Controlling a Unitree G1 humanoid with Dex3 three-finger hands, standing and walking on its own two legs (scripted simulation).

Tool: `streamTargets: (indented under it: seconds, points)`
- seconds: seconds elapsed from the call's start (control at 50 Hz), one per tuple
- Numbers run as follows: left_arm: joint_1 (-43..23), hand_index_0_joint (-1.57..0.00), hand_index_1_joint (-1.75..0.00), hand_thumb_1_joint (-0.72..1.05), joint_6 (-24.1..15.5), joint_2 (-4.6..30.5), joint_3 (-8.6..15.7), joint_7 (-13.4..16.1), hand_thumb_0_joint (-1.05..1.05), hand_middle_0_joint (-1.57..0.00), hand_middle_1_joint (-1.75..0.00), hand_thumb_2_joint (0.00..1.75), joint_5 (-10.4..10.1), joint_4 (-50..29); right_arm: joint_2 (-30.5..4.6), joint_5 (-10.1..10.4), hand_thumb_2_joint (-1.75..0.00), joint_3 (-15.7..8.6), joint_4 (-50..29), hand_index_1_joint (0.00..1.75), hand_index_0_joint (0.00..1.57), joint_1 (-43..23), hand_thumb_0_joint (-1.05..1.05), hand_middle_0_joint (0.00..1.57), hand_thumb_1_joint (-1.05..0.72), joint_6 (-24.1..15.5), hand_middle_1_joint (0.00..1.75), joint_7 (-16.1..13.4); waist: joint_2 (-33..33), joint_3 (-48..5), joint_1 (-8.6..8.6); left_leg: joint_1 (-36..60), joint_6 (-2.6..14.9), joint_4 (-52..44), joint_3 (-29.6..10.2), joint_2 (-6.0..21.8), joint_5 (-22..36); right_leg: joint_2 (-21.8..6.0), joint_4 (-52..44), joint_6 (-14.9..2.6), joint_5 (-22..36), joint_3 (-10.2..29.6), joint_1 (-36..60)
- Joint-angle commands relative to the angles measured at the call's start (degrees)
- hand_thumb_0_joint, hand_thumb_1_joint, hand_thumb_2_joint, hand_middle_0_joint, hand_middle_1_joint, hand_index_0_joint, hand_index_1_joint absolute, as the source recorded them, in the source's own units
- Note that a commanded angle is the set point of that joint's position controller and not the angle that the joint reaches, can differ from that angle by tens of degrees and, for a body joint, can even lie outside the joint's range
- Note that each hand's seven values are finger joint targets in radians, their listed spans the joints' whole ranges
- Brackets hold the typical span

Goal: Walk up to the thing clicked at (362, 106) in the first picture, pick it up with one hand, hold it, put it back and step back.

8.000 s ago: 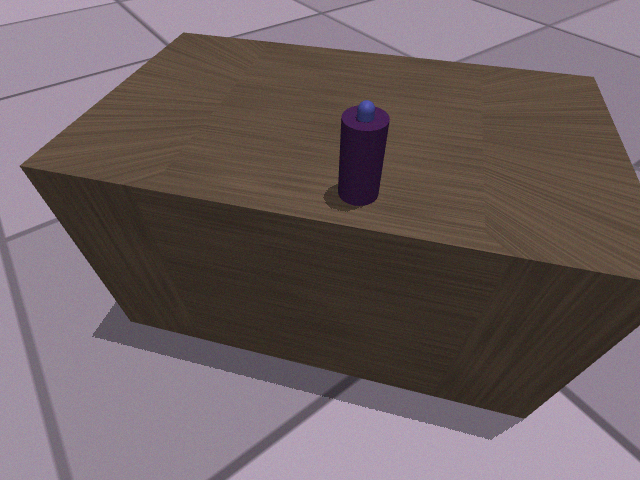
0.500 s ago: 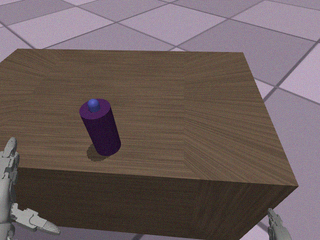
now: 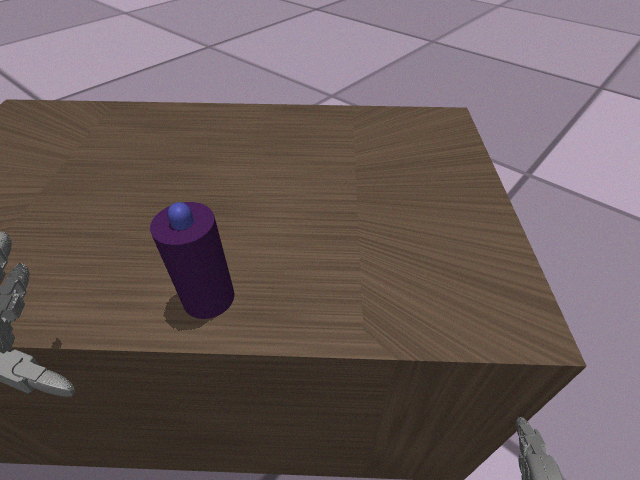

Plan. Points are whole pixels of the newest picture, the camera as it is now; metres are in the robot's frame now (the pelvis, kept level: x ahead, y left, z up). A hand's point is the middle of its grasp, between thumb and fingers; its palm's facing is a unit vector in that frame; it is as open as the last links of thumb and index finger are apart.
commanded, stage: go down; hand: left
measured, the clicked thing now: (194, 257) +0.43 +0.22 +0.03
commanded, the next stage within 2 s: none
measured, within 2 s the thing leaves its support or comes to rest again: neither
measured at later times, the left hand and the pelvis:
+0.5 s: hand (14, 297) +0.29 +0.36 +0.12, palm faces +0.22 -0.98 +0.00, open 17.6 cm; pelvis -0.01 -0.01 +0.00, yaw +1 degrees
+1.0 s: hand (5, 281) +0.31 +0.39 +0.12, palm faces +0.25 -0.97 +0.01, open 17.7 cm; pelvis +0.01 +0.00 -0.01, yaw +1 degrees
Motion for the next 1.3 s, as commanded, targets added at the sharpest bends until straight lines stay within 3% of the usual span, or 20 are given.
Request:
streamTargets:
  seconds: [0.0, 0.02, 0.06, 0.1, 0.14, 0.26, 0.28, 0.34, 0.38, 0.48, 0.6, 0.7, 0.8, 0.82, 0.88, 0.9, 0.92, 1.0, 1.04, 1.28]
  points:
    - [-13.0, -0.05, -0.03, -0.54, -3.6, 18.3, 5.9, 0.4, 0.00, -0.05, -0.02, 0.07, -1.6, -11.2, -8.6, 0.0, -0.05, -2.8, -7.7, 0.05, 0.05, -4.4, 0.00, 0.05, 0.53, -3.2, 0.05, -1.0, 5.8, -9.5, 0.68, -0.8, -1.16, -4.6, 0.7, 0.2, 20.1, 2.3, -1.0, -3.10, 12.0, -2.9, 6.8]
    - [-15.2, -0.04, -0.03, -0.54, -3.8, 17.2, 4.4, 0.2, 0.00, -0.05, -0.03, 0.08, -1.7, -13.2, -7.7, -0.1, -0.05, -2.4, -5.4, 0.05, 0.05, -3.6, 0.00, 0.05, 0.54, -3.1, 0.05, -0.9, 6.1, -9.0, 0.73, -0.7, -1.25, -4.9, 0.6, 0.2, 18.9, 2.3, -1.1, -3.21, 10.5, -2.8, 5.4]
    - [-14.5, -0.04, -0.03, -0.53, -3.5, 20.8, 7.3, 0.4, 0.00, -0.05, -0.02, 0.07, -1.4, -10.9, -9.9, -0.3, -0.05, -3.7, -7.2, 0.05, 0.05, -4.5, 0.00, 0.05, 0.54, -3.6, 0.05, -1.4, 5.6, -10.7, 0.42, -0.2, -1.01, -4.2, 0.8, 0.0, 20.0, 2.0, -1.2, -2.95, 12.4, -2.6, 7.0]
    - [-17.8, -0.04, -0.03, -0.52, -3.5, 20.3, 6.4, -0.4, 0.00, -0.04, -0.02, 0.08, -1.5, -10.2, -6.7, -0.2, -0.05, -0.8, -6.0, 0.05, 0.05, -4.8, 0.00, 0.05, 0.54, -3.5, 0.05, -1.2, 5.7, -9.7, 0.33, -1.0, -0.82, -4.1, 0.9, -0.1, 19.7, 1.9, -1.2, -2.87, 12.7, -2.4, 6.5]
    - [-20.8, -0.04, -0.05, -0.55, -3.7, 23.5, 8.2, -1.2, 0.00, -0.04, -0.03, 0.09, -2.0, -7.4, -9.3, -0.2, -0.05, -3.0, -5.5, 0.05, 0.05, -6.2, 0.00, 0.05, 0.54, -3.9, 0.05, -2.0, 4.8, -10.0, -0.44, -1.2, -0.56, -4.0, 0.8, -0.3, 18.3, 1.8, -1.3, -2.73, 12.0, -2.2, 5.9]
    - [-27.6, -0.03, -0.04, -0.54, -3.2, 26.6, 7.4, -5.9, 0.00, -0.03, -0.03, 0.10, -3.0, 0.2, -8.8, -0.2, -0.05, -0.8, -2.3, 0.05, 0.05, -6.1, 0.00, 0.05, 0.55, -5.3, 0.05, -3.0, 7.1, -8.3, -1.52, -3.0, 0.01, -5.5, 0.4, -0.6, 9.6, 2.1, -2.3, -2.86, 5.9, -2.5, 3.1]
    - [-28.8, -0.03, -0.04, -0.56, -3.2, 26.0, 6.8, -6.6, 0.00, -0.03, -0.03, 0.09, -3.3, 1.2, -7.9, -0.3, -0.05, 0.7, -3.7, 0.05, 0.05, -7.0, 0.00, 0.05, 0.55, -5.7, 0.05, -3.0, 7.0, -8.8, -1.62, -2.7, 0.13, -5.2, 0.5, -0.7, 9.4, 2.2, -2.3, -2.82, 5.8, -2.6, 3.3]
    - [-28.5, -0.04, -0.04, -0.58, -2.2, 29.8, 9.0, -8.6, 0.00, -0.04, -0.03, 0.08, -3.8, 7.3, -11.5, -0.4, -0.05, -1.1, -5.3, 0.05, 0.05, -7.4, 0.00, 0.05, 0.55, -6.8, 0.05, -3.9, 5.6, -10.3, -2.37, -2.8, 0.02, -4.9, 0.0, -0.6, 10.8, 2.2, -2.1, -2.77, 6.9, -2.6, 2.9]
    - [-31.3, -0.03, -0.04, -0.58, -2.2, 29.4, 8.2, -10.0, 0.00, -0.03, -0.03, 0.08, -4.4, 7.9, -7.5, -0.4, -0.05, 2.7, -3.6, 0.05, 0.05, -5.9, 0.00, 0.05, 0.55, -7.0, 0.05, -3.7, 7.2, -9.7, -1.96, -3.5, 0.11, -4.9, 0.1, -0.7, 9.5, 2.3, -2.2, -2.82, 5.6, -2.7, 2.0]
    - [-32.5, -0.04, -0.04, -0.59, -1.8, 33.8, 10.6, -11.7, 0.00, -0.04, -0.03, 0.08, -4.8, 11.9, -10.1, -0.6, -0.05, 1.6, -6.8, 0.05, 0.05, -6.5, 0.00, 0.05, 0.56, -8.1, 0.05, -4.8, 5.0, -12.5, -2.00, -3.9, 0.46, -3.7, 0.2, -1.2, 9.7, 2.1, -2.3, -2.69, 5.6, -2.4, 2.0]
    - [-33.4, -0.03, -0.03, -0.59, -1.8, 35.7, 11.3, -11.7, 0.00, -0.04, -0.02, 0.08, -3.4, 13.3, -7.8, -0.9, -0.05, 3.7, -7.4, 0.05, 0.05, -6.5, 0.00, 0.05, 0.55, -8.7, 0.05, -5.4, 6.8, -15.0, -1.56, -3.8, 0.12, -1.7, 0.3, -1.4, 13.5, 2.0, -0.7, -2.73, 8.5, -2.3, 1.8]
    - [-33.1, -0.04, -0.03, -0.58, -1.7, 37.6, 12.5, -11.5, 0.00, -0.04, -0.02, 0.07, -3.1, 14.2, -10.6, -1.1, -0.05, 1.4, -7.8, 0.05, 0.05, -5.1, 0.00, 0.05, 0.55, -8.9, 0.05, -6.0, 7.9, -17.5, -2.08, -2.8, -0.53, -0.6, -0.4, -0.7, 18.6, 2.4, 0.7, -3.10, 11.6, -2.6, 1.4]
    - [-34.5, -0.04, -0.03, -0.59, -1.9, 37.7, 12.1, -12.0, 0.00, -0.05, -0.02, 0.06, -2.8, 12.2, -8.5, -1.1, -0.05, 2.4, -6.2, 0.05, 0.05, -4.9, 0.00, 0.05, 0.54, -8.9, 0.05, -5.9, 8.3, -17.6, -1.73, -3.0, 0.00, 0.8, 0.1, -1.2, 19.6, 2.0, 1.0, -2.82, 13.3, -2.3, 0.7]
    - [-32.5, -0.04, -0.03, -0.59, -1.6, 37.8, 12.8, -12.1, 0.00, -0.04, -0.02, 0.07, -3.0, 14.3, -10.8, -1.0, -0.06, 0.6, -7.7, 0.05, 0.05, -4.2, 0.00, 0.05, 0.54, -9.0, 0.05, -6.2, 6.8, -17.9, -2.90, -2.3, -0.09, 0.9, -0.2, -0.8, 21.3, 2.2, 1.3, -2.88, 14.2, -2.5, 0.4]
    - [-33.8, -0.04, -0.03, -0.57, -1.3, 38.4, 12.7, -12.2, 0.00, -0.05, -0.02, 0.07, -2.9, 13.5, -9.3, -1.0, -0.05, 2.1, -6.0, 0.05, 0.05, -4.4, 0.00, 0.05, 0.54, -8.8, 0.05, -5.9, 8.6, -17.2, -1.76, -3.0, -0.53, 1.2, -0.6, -0.4, 22.9, 2.4, 2.0, -3.24, 13.9, -2.9, -0.7]
    - [-34.7, -0.04, -0.03, -0.57, -1.4, 36.8, 11.1, -12.3, 0.00, -0.05, -0.02, 0.07, -2.9, 13.2, -9.4, -1.0, -0.05, 1.6, -6.1, 0.05, 0.05, -4.7, 0.00, 0.05, 0.54, -8.8, 0.05, -5.8, 8.9, -16.0, -2.19, -3.5, -0.59, 1.1, -0.5, -0.5, 22.2, 2.5, 2.0, -3.25, 13.5, -2.9, -1.2]
    - [-33.9, -0.04, -0.03, -0.59, -1.3, 39.2, 13.1, -12.4, 0.00, -0.05, -0.02, 0.06, -3.0, 13.9, -10.8, -1.0, -0.05, 0.4, -6.2, 0.05, 0.05, -4.3, 0.00, 0.05, 0.54, -8.8, 0.05, -6.0, 8.8, -16.8, -2.34, -3.1, -0.60, 1.3, -0.6, -0.4, 21.3, 2.5, 2.0, -3.21, 12.5, -2.9, -1.7]
    - [-34.9, -0.04, -0.04, -0.59, -1.1, 39.0, 12.9, -13.2, 0.00, -0.05, -0.03, 0.06, -3.3, 13.6, -9.5, -1.1, -0.05, 1.9, -6.5, 0.05, 0.05, -4.0, 0.00, 0.05, 0.54, -8.9, 0.05, -5.8, 8.5, -18.4, -2.36, -2.8, -0.48, 2.5, -0.7, -0.5, 24.7, 2.3, 2.8, -3.14, 15.0, -2.9, -1.1]
    - [-34.9, -0.05, -0.03, -0.57, -1.0, 39.6, 12.7, -13.2, 0.00, -0.05, -0.02, 0.06, -3.0, 14.0, -11.5, -1.2, -0.05, -0.2, -6.2, 0.05, 0.05, -4.6, 0.00, 0.05, 0.54, -8.9, 0.05, -6.1, 7.9, -17.9, -2.78, -3.0, -0.25, 2.6, -0.5, -0.7, 23.0, 2.3, 2.8, -3.01, 14.6, -2.7, -1.7]
    - [-37.7, -0.04, -0.03, -0.56, -0.6, 41.5, 12.8, -14.1, 0.00, -0.04, -0.03, 0.06, -2.6, 16.5, -10.5, -1.3, -0.06, 1.6, -7.3, 0.05, 0.05, -4.8, 0.00, 0.05, 0.53, -9.2, 0.05, -6.1, 10.8, -18.3, -2.68, -3.5, -1.02, 3.2, -1.4, 0.1, 23.5, 2.6, 4.4, -3.43, 11.5, -3.3, -5.0]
